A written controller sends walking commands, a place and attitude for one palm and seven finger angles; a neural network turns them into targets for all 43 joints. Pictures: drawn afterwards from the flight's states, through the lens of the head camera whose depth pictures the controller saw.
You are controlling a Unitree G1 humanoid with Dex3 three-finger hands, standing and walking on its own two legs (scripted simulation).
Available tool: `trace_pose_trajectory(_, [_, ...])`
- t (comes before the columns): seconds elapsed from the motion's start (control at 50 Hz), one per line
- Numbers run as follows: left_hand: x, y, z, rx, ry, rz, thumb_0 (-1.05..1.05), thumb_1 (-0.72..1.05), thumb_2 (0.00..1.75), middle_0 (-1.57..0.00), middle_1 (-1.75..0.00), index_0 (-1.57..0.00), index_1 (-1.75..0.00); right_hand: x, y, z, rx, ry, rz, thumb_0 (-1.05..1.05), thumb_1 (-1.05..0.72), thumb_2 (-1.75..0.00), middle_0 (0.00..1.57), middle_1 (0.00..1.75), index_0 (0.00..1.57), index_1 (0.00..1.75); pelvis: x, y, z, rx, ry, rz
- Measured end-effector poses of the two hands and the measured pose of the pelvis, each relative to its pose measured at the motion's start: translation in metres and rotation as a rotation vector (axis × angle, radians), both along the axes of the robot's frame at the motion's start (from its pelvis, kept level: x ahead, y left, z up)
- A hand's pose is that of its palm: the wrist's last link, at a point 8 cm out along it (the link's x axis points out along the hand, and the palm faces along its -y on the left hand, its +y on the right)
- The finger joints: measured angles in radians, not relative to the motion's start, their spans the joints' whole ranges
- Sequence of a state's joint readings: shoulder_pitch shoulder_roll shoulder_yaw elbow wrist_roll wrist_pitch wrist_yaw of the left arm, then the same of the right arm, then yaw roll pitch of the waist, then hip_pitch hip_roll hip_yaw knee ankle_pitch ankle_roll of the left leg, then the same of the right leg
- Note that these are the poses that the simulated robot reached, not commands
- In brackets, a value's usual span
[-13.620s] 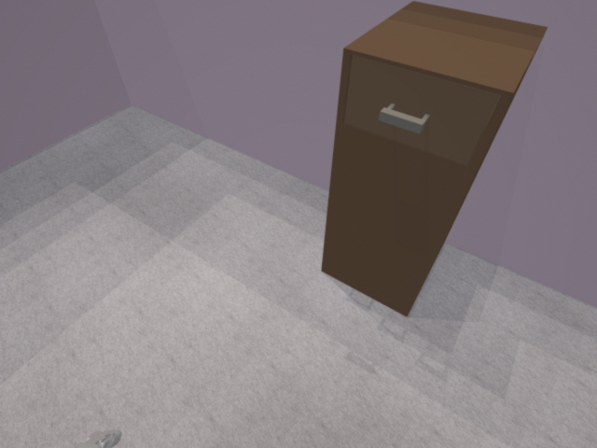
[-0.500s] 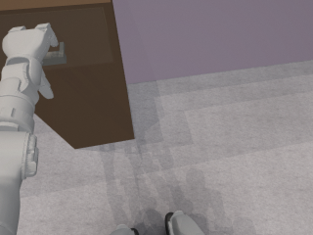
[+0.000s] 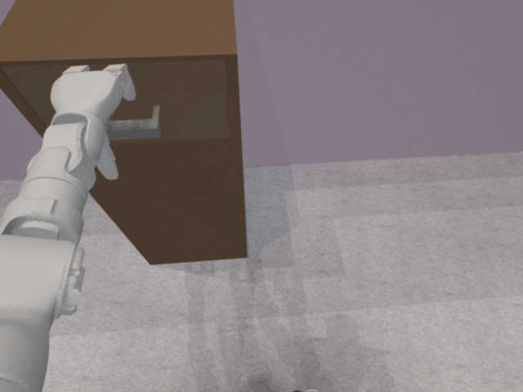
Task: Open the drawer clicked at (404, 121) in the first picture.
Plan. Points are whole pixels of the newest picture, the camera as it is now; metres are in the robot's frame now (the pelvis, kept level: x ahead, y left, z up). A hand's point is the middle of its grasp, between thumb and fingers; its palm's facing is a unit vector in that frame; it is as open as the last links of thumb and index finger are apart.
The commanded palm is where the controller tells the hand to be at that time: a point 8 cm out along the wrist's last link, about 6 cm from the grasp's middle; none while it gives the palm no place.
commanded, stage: re-aim the fingers above the handle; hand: left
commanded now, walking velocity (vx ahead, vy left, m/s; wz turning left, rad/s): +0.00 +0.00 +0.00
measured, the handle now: (130, 120) +0.56 +0.20 +0.05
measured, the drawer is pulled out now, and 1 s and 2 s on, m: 0.00 0.00 0.00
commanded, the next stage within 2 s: none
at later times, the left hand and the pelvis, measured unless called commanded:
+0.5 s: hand (108, 122) +0.51 +0.21 +0.10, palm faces -0.03 -0.02 -1.00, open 13.8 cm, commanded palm +0.50 +0.21 +0.15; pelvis -0.01 -0.01 +0.00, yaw -1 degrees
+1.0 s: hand (112, 120) +0.51 +0.21 +0.10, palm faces -0.02 +0.00 -1.00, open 13.8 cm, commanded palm +0.49 +0.21 +0.15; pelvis -0.02 -0.01 +0.00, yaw -1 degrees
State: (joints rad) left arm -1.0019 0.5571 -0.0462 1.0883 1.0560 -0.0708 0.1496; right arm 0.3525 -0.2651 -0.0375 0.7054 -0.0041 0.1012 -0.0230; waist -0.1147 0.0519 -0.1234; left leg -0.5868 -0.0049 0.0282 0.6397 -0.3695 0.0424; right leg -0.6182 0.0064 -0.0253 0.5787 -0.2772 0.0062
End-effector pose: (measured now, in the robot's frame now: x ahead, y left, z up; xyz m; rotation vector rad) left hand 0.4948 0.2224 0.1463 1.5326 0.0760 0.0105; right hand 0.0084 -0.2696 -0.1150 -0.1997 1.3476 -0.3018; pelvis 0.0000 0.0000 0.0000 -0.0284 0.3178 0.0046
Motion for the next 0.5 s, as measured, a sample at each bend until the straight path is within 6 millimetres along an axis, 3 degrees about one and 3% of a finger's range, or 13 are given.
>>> trace_pose_trajectory(0.18, [-0.003,-0.002,0.006,0.012,-0.014,0.003,0.00,-0.49,0.30,-0.32,-1.21,-0.34,-1.21,0.004,-0.002,-0.003,0.015,0.002,0.004,0.00,-0.90,-0.90,0.20,0.30,0.20,0.30,0.002,-0.003,0.001,0.003,-0.006,0.000])
trace_pose_trajectory(0.5, [-0.007,-0.009,0.006,0.014,-0.011,-0.013,0.00,-0.49,0.30,-0.31,-1.21,-0.32,-1.20,-0.023,-0.011,0.000,-0.005,0.031,-0.038,0.00,-0.90,-0.90,0.20,0.30,0.20,0.30,-0.005,-0.008,0.002,0.009,-0.017,-0.014])
